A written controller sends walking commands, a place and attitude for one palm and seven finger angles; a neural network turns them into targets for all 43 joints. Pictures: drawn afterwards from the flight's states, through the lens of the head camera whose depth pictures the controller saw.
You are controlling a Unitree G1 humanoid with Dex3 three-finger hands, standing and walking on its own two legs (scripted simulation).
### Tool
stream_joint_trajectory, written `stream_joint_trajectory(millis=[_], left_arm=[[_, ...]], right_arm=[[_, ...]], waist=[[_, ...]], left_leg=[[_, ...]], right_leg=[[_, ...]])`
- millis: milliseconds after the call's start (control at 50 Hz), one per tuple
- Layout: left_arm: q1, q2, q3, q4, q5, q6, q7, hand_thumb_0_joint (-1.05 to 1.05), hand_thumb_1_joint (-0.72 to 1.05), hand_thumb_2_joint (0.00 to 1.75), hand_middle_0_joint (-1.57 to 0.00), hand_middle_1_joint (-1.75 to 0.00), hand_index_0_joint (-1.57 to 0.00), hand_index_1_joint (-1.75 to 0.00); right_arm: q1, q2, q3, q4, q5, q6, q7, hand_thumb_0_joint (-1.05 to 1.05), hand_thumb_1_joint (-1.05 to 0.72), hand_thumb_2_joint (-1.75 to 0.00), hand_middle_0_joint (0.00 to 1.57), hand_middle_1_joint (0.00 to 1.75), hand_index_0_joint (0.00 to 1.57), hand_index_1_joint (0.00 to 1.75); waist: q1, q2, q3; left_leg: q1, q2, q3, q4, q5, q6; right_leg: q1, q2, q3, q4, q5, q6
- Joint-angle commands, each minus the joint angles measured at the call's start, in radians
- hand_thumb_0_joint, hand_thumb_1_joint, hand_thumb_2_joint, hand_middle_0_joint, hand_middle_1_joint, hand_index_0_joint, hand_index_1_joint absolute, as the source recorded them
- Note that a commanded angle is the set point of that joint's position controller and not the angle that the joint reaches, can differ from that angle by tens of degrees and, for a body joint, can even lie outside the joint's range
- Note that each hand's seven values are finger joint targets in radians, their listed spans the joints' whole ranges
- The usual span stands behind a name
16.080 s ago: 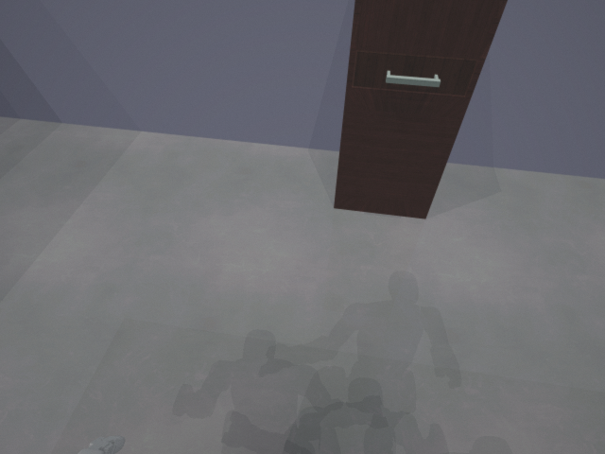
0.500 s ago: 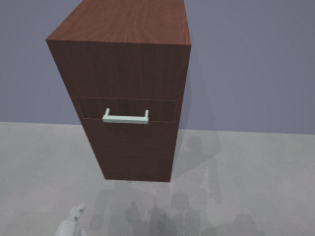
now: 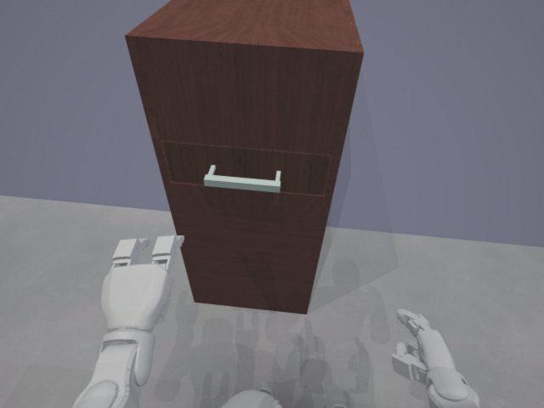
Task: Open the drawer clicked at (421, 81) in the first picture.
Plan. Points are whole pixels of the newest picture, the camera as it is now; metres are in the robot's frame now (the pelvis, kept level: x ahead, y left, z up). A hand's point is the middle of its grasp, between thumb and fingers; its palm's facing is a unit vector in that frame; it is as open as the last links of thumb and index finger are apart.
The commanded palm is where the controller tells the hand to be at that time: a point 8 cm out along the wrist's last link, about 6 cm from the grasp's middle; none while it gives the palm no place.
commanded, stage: raise the hand with hooked fingers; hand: left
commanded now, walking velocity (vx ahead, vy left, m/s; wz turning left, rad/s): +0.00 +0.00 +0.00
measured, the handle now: (243, 177) +0.60 +0.17 -0.02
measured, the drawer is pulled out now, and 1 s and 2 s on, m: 0.00 0.00 0.00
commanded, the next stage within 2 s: move the hooked fingers above the handle in 1.26 s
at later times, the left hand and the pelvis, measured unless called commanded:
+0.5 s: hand (159, 240) +0.31 +0.23 +0.08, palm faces +0.12 -0.13 -0.98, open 12.7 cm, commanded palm +0.29 +0.24 +0.15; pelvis +0.04 +0.02 +0.04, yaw -1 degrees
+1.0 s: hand (170, 162) +0.43 +0.25 +0.14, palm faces +0.02 -0.09 -1.00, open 13.8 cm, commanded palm +0.40 +0.25 +0.20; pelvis +0.12 +0.00 +0.06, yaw +1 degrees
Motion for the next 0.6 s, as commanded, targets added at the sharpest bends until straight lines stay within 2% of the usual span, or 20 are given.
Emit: stream_joint_trajectory(millis=[0, 20, 60, 80, 100, 120, 180, 200, 240, 280, 340, 400, 420, 460, 500, 560, 580], left_arm=[[-0.309, -0.022, -0.024, -0.115, -0.064, 0.091, -0.071, 0.00, 0.13, 0.57, -0.25, -0.80, -0.25, -0.80], [-0.323, -0.025, -0.028, -0.098, -0.076, 0.104, -0.098, 0.00, 0.11, 0.56, -0.26, -0.81, -0.26, -0.81], [-0.313, 0.012, 0.007, -0.062, -0.074, 0.112, -0.142, 0.00, 0.06, 0.54, -0.26, -0.84, -0.26, -0.84], [-0.300, 0.041, 0.034, -0.059, -0.066, 0.108, -0.158, 0.00, 0.04, 0.53, -0.26, -0.86, -0.26, -0.86], [-0.287, 0.100, 0.090, -0.054, -0.047, 0.098, -0.168, 0.00, 0.01, 0.52, -0.26, -0.87, -0.26, -0.87], [-0.295, 0.098, 0.089, -0.073, -0.039, 0.085, -0.180, 0.00, -0.01, 0.51, -0.27, -0.88, -0.27, -0.88], [-0.307, 0.147, 0.130, -0.136, -0.006, 0.031, -0.198, 0.00, -0.08, 0.48, -0.27, -0.93, -0.27, -0.93], [-0.304, 0.182, 0.166, -0.154, 0.007, 0.014, -0.200, 0.00, -0.10, 0.47, -0.27, -0.94, -0.27, -0.94], [-0.305, 0.151, 0.147, -0.195, -0.015, -0.018, -0.198, 0.00, -0.15, 0.45, -0.27, -0.98, -0.27, -0.98], [-0.313, 0.135, 0.135, -0.218, -0.047, -0.044, -0.194, 0.00, -0.20, 0.43, -0.28, -1.00, -0.28, -1.00], [-0.350, 0.136, 0.134, -0.247, -0.063, -0.064, -0.181, 0.00, -0.27, 0.40, -0.28, -1.05, -0.28, -1.05], [-0.381, 0.164, 0.147, -0.259, -0.051, -0.056, -0.174, 0.00, -0.34, 0.37, -0.29, -1.10, -0.29, -1.10], [-0.399, 0.157, 0.132, -0.265, -0.058, -0.051, -0.174, 0.00, -0.36, 0.36, -0.29, -1.11, -0.29, -1.11], [-0.416, 0.167, 0.131, -0.250, -0.061, -0.039, -0.182, 0.00, -0.41, 0.34, -0.29, -1.14, -0.29, -1.14], [-0.420, 0.200, 0.156, -0.243, -0.057, -0.024, -0.199, 0.00, -0.45, 0.32, -0.30, -1.17, -0.30, -1.17], [-0.448, 0.204, 0.146, -0.203, -0.078, -0.003, -0.235, 0.00, -0.50, 0.30, -0.30, -1.20, -0.30, -1.20], [-0.462, 0.218, 0.153, -0.203, -0.080, 0.001, -0.248, 0.00, -0.50, 0.30, -0.30, -1.20, -0.30, -1.20]], right_arm=[[-0.131, -0.113, -0.023, -0.131, 0.029, -0.033, -0.031, 0.00, -0.90, -0.90, 0.20, 0.30, 0.20, 0.30], [-0.131, -0.108, -0.018, -0.126, 0.038, -0.029, -0.037, 0.00, -0.90, -0.90, 0.20, 0.30, 0.20, 0.30], [-0.118, -0.107, -0.012, -0.123, 0.039, -0.026, -0.047, 0.00, -0.90, -0.90, 0.20, 0.30, 0.20, 0.30], [-0.123, -0.106, -0.010, -0.127, 0.038, -0.027, -0.052, 0.00, -0.90, -0.90, 0.20, 0.30, 0.20, 0.30], [-0.123, -0.115, -0.011, -0.126, 0.033, -0.029, -0.056, 0.00, -0.90, -0.90, 0.20, 0.30, 0.20, 0.30], [-0.116, -0.104, -0.009, -0.127, 0.029, -0.031, -0.055, 0.00, -0.90, -0.90, 0.20, 0.30, 0.20, 0.30], [-0.091, -0.088, -0.013, -0.127, 0.012, -0.040, -0.045, 0.00, -0.90, -0.90, 0.20, 0.30, 0.20, 0.30], [-0.088, -0.093, -0.015, -0.124, 0.007, -0.040, -0.042, 0.00, -0.90, -0.90, 0.20, 0.30, 0.20, 0.30], [-0.088, -0.080, -0.016, -0.135, 0.009, -0.046, -0.044, 0.00, -0.90, -0.90, 0.20, 0.30, 0.20, 0.30], [-0.076, -0.084, -0.021, -0.134, 0.015, -0.062, -0.046, 0.00, -0.90, -0.90, 0.20, 0.30, 0.20, 0.30], [-0.063, -0.100, -0.032, -0.118, 0.021, -0.081, -0.047, 0.00, -0.90, -0.90, 0.20, 0.30, 0.20, 0.30], [-0.054, -0.116, -0.041, -0.103, 0.022, -0.087, -0.045, 0.00, -0.90, -0.90, 0.20, 0.30, 0.20, 0.30], [-0.051, -0.113, -0.042, -0.098, 0.025, -0.086, -0.046, 0.00, -0.90, -0.90, 0.20, 0.30, 0.20, 0.30], [-0.046, -0.118, -0.046, -0.092, 0.029, -0.084, -0.047, 0.00, -0.90, -0.90, 0.20, 0.30, 0.20, 0.30], [-0.052, -0.126, -0.047, -0.087, 0.031, -0.081, -0.047, 0.00, -0.90, -0.90, 0.20, 0.30, 0.20, 0.30], [-0.057, -0.121, -0.041, -0.084, 0.039, -0.068, -0.053, 0.00, -0.90, -0.90, 0.20, 0.30, 0.20, 0.30], [-0.053, -0.122, -0.040, -0.085, 0.040, -0.065, -0.054, 0.00, -0.90, -0.90, 0.20, 0.30, 0.20, 0.30]], waist=[[-0.070, 0.004, -0.068], [-0.063, -0.026, -0.033], [-0.040, -0.082, -0.026], [-0.025, -0.075, -0.026], [-0.008, -0.057, -0.031], [-0.002, -0.035, -0.051], [0.008, -0.026, -0.100], [0.016, -0.023, -0.115], [0.006, -0.053, -0.115], [-0.008, -0.047, -0.100], [-0.021, -0.004, -0.099], [-0.022, 0.030, -0.119], [-0.029, 0.028, -0.110], [-0.027, 0.017, -0.113], [-0.019, 0.020, -0.114], [-0.021, -0.030, -0.070], [-0.020, -0.044, -0.075]], left_leg=[[0.250, 0.147, -0.301, -0.468, -0.454, -0.108], [0.214, 0.145, -0.289, -0.495, -0.452, -0.108], [0.165, 0.139, -0.255, -0.527, -0.445, -0.096], [0.141, 0.132, -0.231, -0.537, -0.436, -0.085], [0.123, 0.135, -0.220, -0.549, -0.438, -0.078], [0.121, 0.130, -0.209, -0.552, -0.408, -0.076], [0.176, 0.120, -0.171, -0.535, -0.269, -0.079], [0.187, 0.123, -0.170, -0.535, -0.247, -0.079], [0.226, 0.116, -0.162, -0.540, -0.233, -0.073], [0.270, 0.115, -0.176, -0.558, -0.238, -0.074], [0.321, 0.137, -0.246, -0.595, -0.278, -0.097], [0.367, 0.146, -0.271, -0.604, -0.237, -0.117], [0.373, 0.141, -0.269, -0.607, -0.223, -0.118], [0.377, 0.140, -0.266, -0.619, -0.216, -0.122], [0.382, 0.143, -0.272, -0.634, -0.187, -0.130], [0.362, 0.130, -0.247, -0.650, -0.154, -0.126], [0.365, 0.122, -0.226, -0.648, -0.108, -0.121]], right_leg=[[-0.112, -0.022, 0.008, -0.177, -0.089, -0.021], [-0.063, -0.026, 0.008, -0.191, -0.086, -0.024], [0.028, -0.023, 0.021, -0.222, -0.114, -0.025], [0.076, -0.022, 0.035, -0.244, -0.134, -0.025], [0.120, -0.012, 0.046, -0.241, -0.132, -0.024], [0.159, -0.016, 0.049, -0.248, -0.119, -0.028], [0.200, -0.021, 0.081, -0.279, -0.058, -0.040], [0.217, -0.019, 0.090, -0.284, -0.048, -0.039], [0.212, -0.025, 0.102, -0.328, -0.065, -0.038], [0.185, -0.026, 0.102, -0.350, -0.062, -0.037], [0.145, -0.026, 0.080, -0.319, -0.018, -0.031], [0.134, -0.024, 0.080, -0.311, 0.032, -0.030], [0.138, -0.030, 0.079, -0.323, 0.039, -0.033], [0.156, -0.032, 0.084, -0.334, 0.047, -0.034], [0.182, -0.023, 0.091, -0.340, 0.068, -0.036], [0.229, -0.032, 0.096, -0.382, 0.069, -0.039], [0.252, -0.031, 0.094, -0.396, 0.084, -0.042]])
